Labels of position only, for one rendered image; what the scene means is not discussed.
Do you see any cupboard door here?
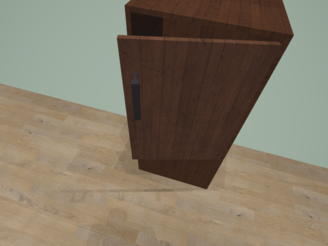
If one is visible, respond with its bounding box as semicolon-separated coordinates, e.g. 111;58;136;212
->
117;35;281;159

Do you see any handle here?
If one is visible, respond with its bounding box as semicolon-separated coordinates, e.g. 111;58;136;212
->
131;72;141;120

